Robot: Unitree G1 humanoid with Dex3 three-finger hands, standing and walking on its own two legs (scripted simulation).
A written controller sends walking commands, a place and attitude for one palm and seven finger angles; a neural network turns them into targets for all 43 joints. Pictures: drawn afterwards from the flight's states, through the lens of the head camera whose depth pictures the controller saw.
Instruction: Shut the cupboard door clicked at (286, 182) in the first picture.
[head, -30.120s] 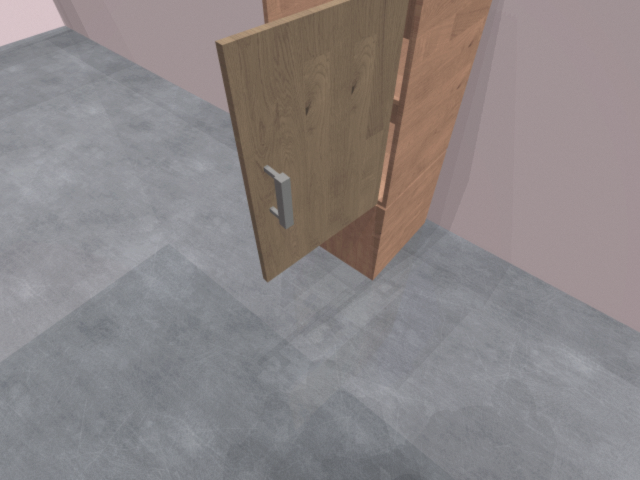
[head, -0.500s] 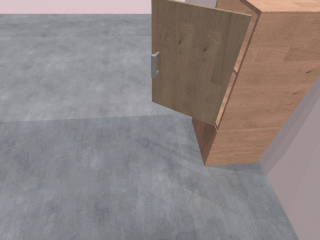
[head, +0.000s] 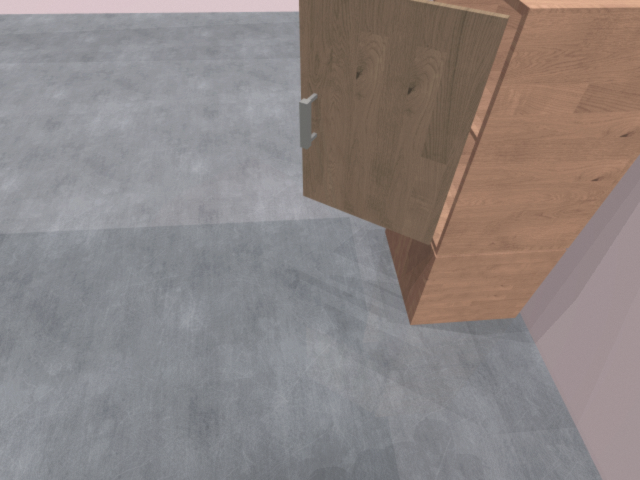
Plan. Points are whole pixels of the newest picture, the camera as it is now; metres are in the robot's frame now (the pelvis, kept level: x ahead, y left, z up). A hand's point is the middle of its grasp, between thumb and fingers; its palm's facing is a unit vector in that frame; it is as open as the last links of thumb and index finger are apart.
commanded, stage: look to check the result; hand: left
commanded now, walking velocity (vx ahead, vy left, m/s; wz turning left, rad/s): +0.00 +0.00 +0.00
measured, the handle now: (309, 121) +0.93 +0.07 -0.06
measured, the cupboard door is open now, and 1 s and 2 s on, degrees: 56 56 56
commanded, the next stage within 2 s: walk to a spot facing it in 0.10 s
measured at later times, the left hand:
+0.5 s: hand out of the picture +0.02 +0.19 -0.20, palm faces +0.15 -0.97 -0.20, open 7.4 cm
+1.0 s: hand out of the picture +0.04 +0.23 -0.15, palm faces +0.38 -0.88 -0.29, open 7.4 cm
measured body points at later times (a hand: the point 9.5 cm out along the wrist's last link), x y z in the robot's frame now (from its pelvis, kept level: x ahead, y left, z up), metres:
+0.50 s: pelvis +0.02 +0.01 -0.02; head +0.04 +0.03 +0.43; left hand +0.01 +0.24 -0.18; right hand +0.04 -0.23 -0.17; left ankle +0.06 +0.10 -0.74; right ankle -0.02 -0.12 -0.74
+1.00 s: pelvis +0.01 -0.02 -0.01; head +0.06 -0.01 +0.44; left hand +0.02 +0.27 -0.13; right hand +0.16 -0.25 -0.15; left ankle +0.06 +0.10 -0.74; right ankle +0.04 -0.16 -0.73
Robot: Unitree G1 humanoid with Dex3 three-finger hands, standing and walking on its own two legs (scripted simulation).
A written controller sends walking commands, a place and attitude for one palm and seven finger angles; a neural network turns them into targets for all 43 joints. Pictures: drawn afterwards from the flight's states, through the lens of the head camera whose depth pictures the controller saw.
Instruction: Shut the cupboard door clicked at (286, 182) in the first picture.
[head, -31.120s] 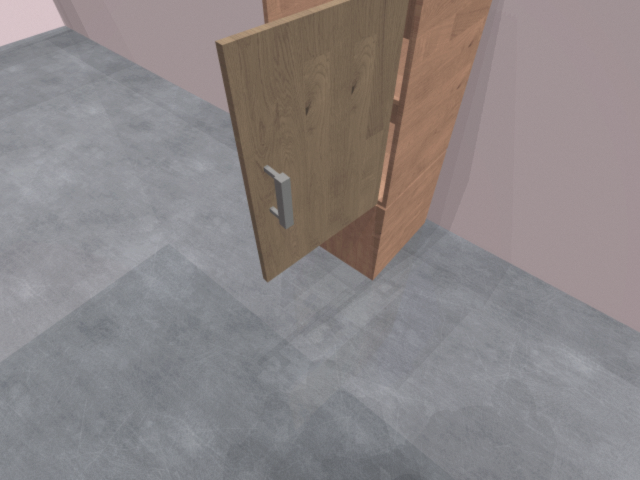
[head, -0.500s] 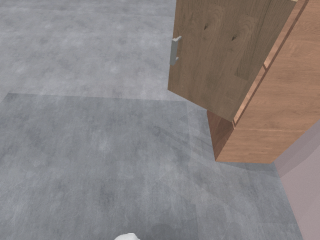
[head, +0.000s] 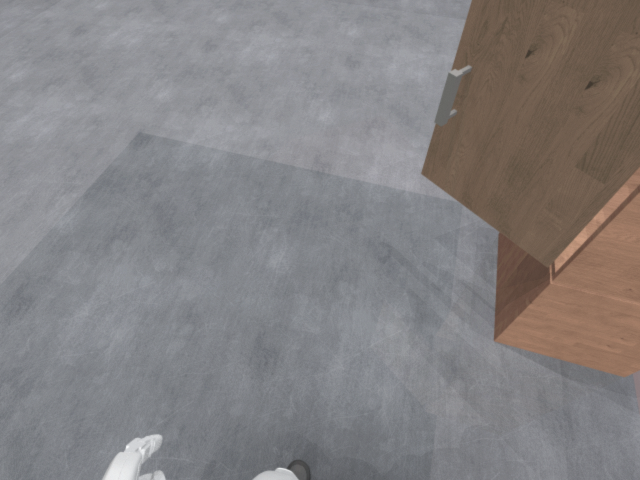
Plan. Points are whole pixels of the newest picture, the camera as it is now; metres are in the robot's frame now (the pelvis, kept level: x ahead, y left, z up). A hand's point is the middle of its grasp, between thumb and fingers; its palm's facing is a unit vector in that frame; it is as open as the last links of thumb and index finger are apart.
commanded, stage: walk to a spot facing it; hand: left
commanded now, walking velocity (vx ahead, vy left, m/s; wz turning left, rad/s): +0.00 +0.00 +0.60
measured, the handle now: (453, 95) +0.89 -0.29 -0.05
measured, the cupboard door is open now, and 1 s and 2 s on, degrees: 56 56 56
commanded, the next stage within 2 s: turn to face it in 1.22 s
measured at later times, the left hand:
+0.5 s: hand out of the picture -0.02 +0.23 -0.18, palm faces +0.36 -0.90 -0.25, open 7.4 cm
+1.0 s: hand out of the picture +0.07 +0.18 -0.15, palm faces +0.65 -0.73 -0.21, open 7.4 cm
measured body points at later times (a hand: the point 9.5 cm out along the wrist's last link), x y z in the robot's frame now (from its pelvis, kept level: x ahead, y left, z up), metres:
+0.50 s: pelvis +0.02 +0.01 -0.01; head +0.06 +0.04 +0.44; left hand -0.04 +0.27 -0.16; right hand +0.20 -0.20 -0.14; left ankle -0.03 +0.11 -0.73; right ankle +0.02 -0.13 -0.67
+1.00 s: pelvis +0.17 +0.03 +0.01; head +0.20 +0.05 +0.46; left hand +0.03 +0.21 -0.14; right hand +0.38 -0.13 -0.14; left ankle +0.10 +0.15 -0.65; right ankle +0.19 -0.09 -0.73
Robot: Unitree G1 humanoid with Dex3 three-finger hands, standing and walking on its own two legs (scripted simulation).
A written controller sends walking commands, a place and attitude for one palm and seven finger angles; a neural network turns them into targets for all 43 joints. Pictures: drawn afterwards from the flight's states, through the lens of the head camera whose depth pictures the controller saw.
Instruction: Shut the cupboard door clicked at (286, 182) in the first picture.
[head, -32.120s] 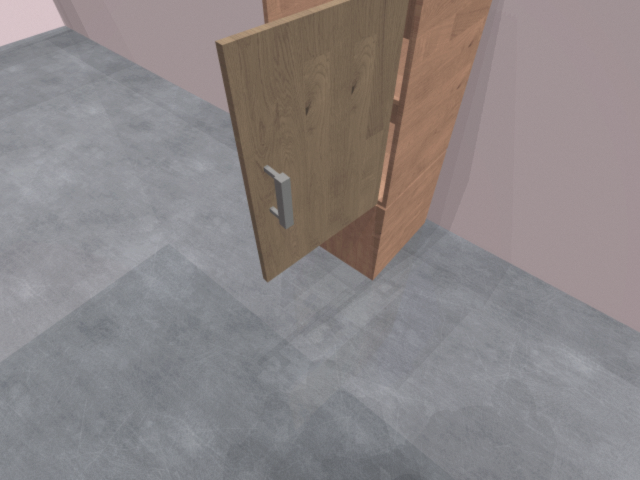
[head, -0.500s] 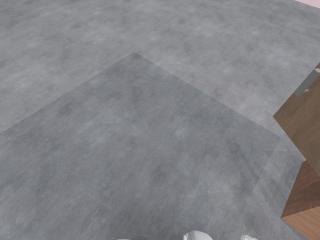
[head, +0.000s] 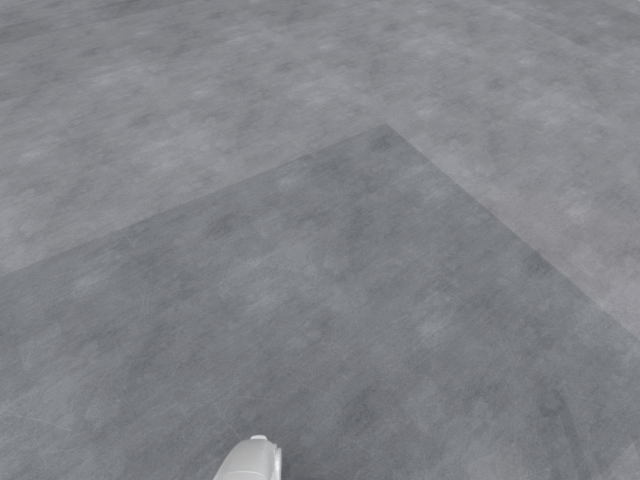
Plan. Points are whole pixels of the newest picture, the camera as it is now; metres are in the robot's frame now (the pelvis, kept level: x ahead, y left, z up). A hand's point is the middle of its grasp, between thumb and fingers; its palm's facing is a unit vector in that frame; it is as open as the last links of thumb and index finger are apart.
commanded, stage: walk to a spot facing it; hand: left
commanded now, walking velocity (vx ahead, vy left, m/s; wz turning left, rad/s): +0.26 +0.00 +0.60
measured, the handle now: out of the picture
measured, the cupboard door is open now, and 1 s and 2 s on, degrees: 56 56 56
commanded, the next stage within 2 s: turn to face it in 0.22 s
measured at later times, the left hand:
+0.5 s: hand (136, 416) +0.22 +0.30 -0.17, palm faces +0.25 -0.95 -0.21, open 7.4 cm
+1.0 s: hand (190, 352) +0.33 +0.24 -0.18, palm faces -0.05 -0.97 -0.22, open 7.4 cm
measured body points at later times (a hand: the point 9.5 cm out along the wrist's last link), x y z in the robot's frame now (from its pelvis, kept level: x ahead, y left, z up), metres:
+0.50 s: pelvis +0.16 +0.08 +0.00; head +0.19 +0.12 +0.45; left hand +0.21 +0.35 -0.15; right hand +0.27 -0.14 -0.13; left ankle +0.16 +0.11 -0.74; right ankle +0.24 -0.10 -0.66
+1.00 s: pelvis +0.26 +0.06 -0.01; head +0.31 +0.06 +0.44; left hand +0.33 +0.29 -0.16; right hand +0.29 -0.19 -0.16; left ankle +0.25 +0.19 -0.67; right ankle +0.23 -0.04 -0.74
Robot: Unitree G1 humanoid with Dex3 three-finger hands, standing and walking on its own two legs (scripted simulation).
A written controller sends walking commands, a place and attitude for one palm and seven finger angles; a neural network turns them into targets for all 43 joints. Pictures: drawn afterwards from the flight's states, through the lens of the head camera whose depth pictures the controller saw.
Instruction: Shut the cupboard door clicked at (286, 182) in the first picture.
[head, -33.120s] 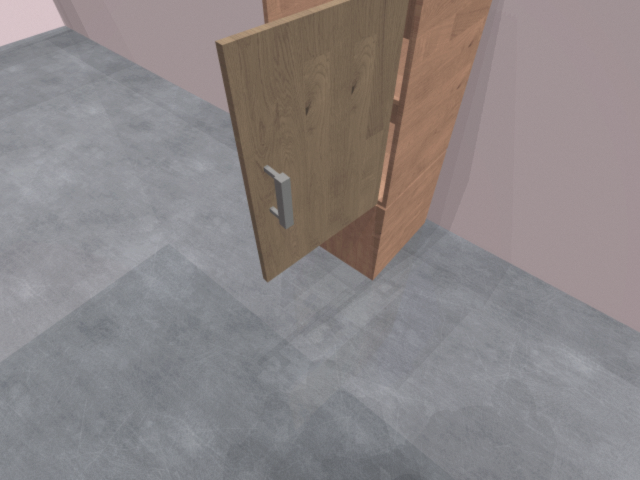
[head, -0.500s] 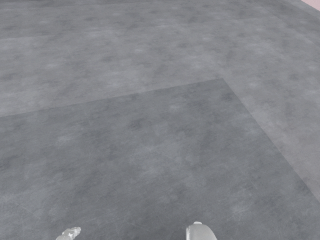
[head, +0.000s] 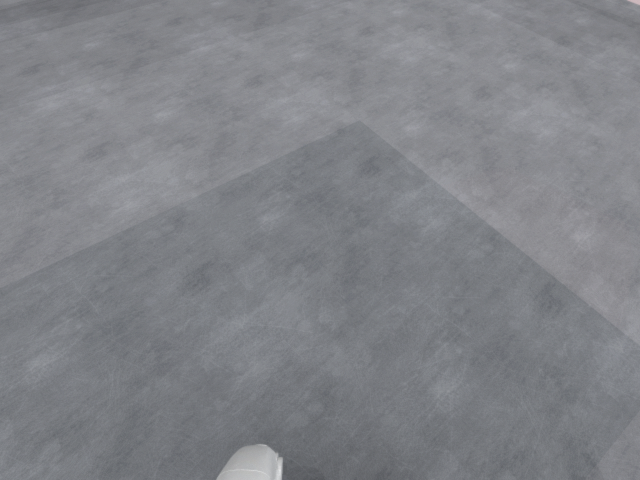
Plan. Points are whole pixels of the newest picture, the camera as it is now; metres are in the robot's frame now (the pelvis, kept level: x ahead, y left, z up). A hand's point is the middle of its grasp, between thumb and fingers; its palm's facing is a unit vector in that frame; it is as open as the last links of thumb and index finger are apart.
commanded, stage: turn to face it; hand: left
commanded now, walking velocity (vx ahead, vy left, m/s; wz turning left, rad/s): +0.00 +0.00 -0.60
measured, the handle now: out of the picture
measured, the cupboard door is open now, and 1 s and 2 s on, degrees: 56 56 56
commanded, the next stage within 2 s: none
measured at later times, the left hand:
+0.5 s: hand (172, 422) +0.20 +0.23 -0.15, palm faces -0.28 -0.93 -0.25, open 7.4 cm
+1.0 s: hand (225, 404) +0.24 +0.17 -0.18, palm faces -0.52 -0.83 -0.20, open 7.4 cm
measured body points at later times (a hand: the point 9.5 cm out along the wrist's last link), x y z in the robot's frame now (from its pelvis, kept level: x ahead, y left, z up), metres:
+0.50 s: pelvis +0.03 +0.05 +0.00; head +0.08 +0.05 +0.45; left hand +0.22 +0.28 -0.13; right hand +0.03 -0.22 -0.13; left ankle +0.08 +0.17 -0.74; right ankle -0.03 -0.08 -0.68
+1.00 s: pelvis +0.06 +0.04 -0.01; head +0.11 +0.04 +0.44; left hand +0.26 +0.21 -0.16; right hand +0.00 -0.22 -0.13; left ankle +0.13 +0.13 -0.74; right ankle -0.02 -0.06 -0.72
